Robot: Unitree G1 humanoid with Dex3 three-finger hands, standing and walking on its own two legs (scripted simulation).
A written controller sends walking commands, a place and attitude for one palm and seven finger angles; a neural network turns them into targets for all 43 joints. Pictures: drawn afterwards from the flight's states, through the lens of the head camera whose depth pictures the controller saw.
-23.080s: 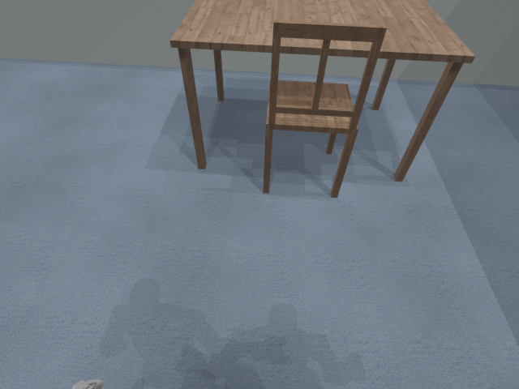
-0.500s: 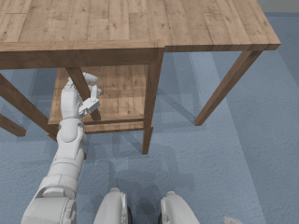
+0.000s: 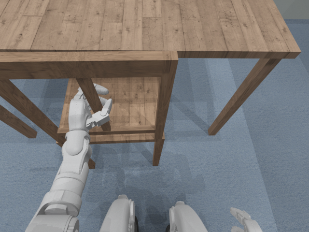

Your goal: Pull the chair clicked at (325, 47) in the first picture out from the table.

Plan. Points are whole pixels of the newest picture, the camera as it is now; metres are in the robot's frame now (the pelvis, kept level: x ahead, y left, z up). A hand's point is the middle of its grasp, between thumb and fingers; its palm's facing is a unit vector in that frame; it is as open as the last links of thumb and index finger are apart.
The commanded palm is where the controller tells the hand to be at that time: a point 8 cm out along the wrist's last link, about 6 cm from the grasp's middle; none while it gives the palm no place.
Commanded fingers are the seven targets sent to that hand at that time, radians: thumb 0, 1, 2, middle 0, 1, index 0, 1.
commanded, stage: open the thumb and straighten the fingers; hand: left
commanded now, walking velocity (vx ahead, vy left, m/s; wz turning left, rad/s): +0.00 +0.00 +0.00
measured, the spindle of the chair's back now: (97, 108) +0.43 +0.15 +0.01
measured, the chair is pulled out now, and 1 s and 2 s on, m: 0.03 0.03 0.03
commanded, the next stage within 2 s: draw the fingers out of the gap in 0.58 s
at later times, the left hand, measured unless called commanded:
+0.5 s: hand (102, 108) +0.42 +0.14 +0.02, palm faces +0.06 -1.00 -0.03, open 16.5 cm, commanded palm +0.39 +0.18 +0.02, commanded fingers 0.00 -0.55 0.20 0.00 0.00 0.00 0.00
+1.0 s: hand (97, 126) +0.37 +0.14 +0.02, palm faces +0.05 -1.00 +0.00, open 17.5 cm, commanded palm +0.34 +0.19 +0.02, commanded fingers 0.00 -0.55 0.20 0.00 0.00 0.00 0.00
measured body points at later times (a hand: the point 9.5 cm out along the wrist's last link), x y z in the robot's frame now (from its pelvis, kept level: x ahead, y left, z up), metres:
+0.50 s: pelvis -0.03 +0.00 -0.01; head +0.09 +0.01 +0.42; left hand +0.41 +0.19 +0.02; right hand +0.03 -0.26 -0.13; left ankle +0.03 +0.10 -0.62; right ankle -0.02 -0.11 -0.62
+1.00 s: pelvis -0.01 +0.02 +0.01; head +0.10 +0.03 +0.44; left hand +0.36 +0.20 +0.02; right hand +0.08 -0.24 -0.11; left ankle +0.03 +0.10 -0.62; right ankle -0.02 -0.11 -0.62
